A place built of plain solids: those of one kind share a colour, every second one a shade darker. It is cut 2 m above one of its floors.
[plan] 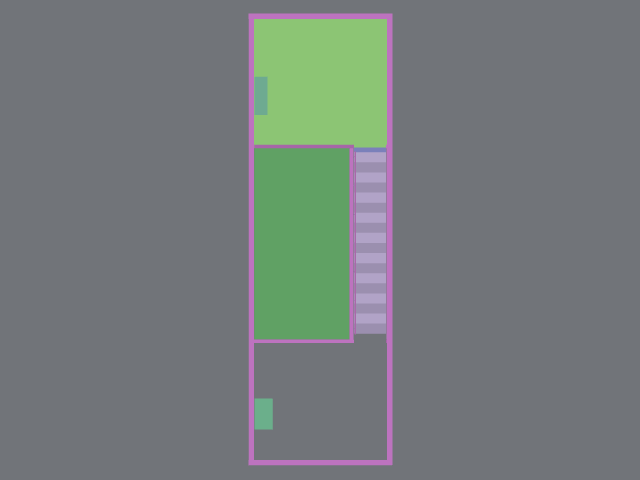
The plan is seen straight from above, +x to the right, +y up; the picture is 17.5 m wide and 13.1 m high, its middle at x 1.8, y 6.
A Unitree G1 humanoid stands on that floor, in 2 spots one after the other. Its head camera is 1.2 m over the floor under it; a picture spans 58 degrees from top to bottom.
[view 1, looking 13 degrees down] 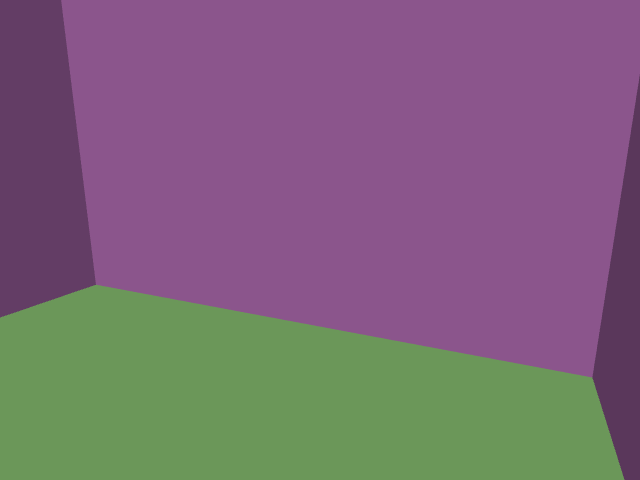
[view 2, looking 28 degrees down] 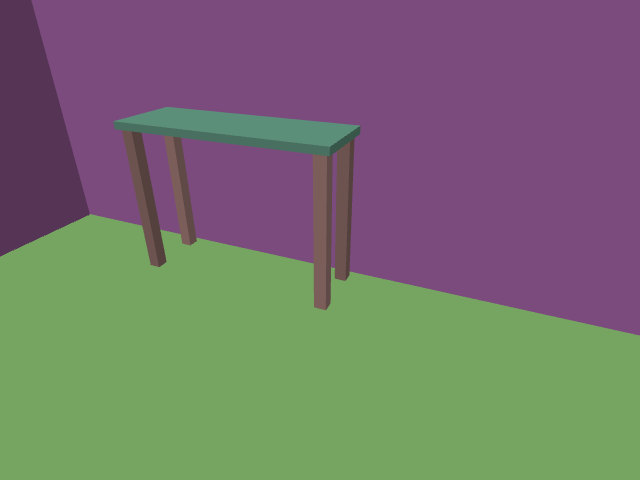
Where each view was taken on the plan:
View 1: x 3.17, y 9.60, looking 114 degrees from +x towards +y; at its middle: wall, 2.73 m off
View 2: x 1.81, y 11.03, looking -157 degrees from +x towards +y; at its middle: leg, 1.80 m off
